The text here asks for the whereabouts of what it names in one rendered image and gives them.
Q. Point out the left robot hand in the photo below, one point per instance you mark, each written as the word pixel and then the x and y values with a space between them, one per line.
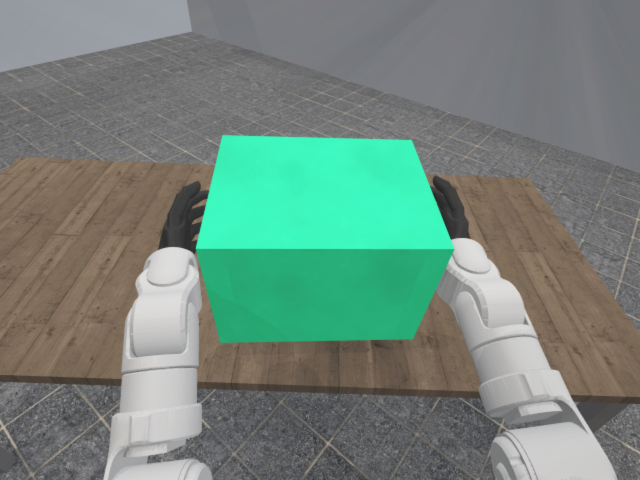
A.
pixel 177 230

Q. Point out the table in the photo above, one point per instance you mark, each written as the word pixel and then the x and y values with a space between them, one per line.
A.
pixel 76 234

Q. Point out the left robot forearm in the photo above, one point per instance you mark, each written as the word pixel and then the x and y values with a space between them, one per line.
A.
pixel 158 404

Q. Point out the carton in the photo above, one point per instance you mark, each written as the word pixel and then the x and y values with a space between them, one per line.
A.
pixel 320 239

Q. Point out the robot left upper arm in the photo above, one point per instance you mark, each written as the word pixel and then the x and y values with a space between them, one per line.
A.
pixel 186 469

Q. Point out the right robot hand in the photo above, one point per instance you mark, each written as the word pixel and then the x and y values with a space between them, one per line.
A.
pixel 451 208

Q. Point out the right robot forearm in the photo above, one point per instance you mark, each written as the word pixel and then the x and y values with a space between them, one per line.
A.
pixel 517 382

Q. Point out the robot right upper arm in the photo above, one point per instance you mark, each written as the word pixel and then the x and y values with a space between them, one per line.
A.
pixel 561 451

